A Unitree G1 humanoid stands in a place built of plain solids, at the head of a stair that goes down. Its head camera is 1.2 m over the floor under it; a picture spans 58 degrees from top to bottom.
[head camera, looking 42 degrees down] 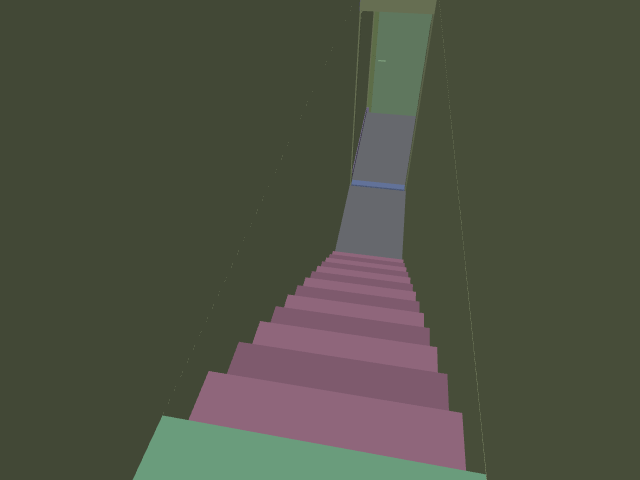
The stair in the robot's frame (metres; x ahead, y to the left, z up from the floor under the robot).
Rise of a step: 0.20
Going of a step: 0.27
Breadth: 0.95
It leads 10 degrees to the right of straight ahead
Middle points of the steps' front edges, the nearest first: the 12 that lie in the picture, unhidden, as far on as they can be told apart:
0.51 0.01 0.00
0.77 -0.04 -0.20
1.03 -0.09 -0.40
1.30 -0.13 -0.60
1.56 -0.18 -0.80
1.82 -0.23 -1.00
2.09 -0.27 -1.20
2.35 -0.32 -1.40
2.61 -0.37 -1.60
2.88 -0.42 -1.80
3.14 -0.46 -2.00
3.41 -0.51 -2.20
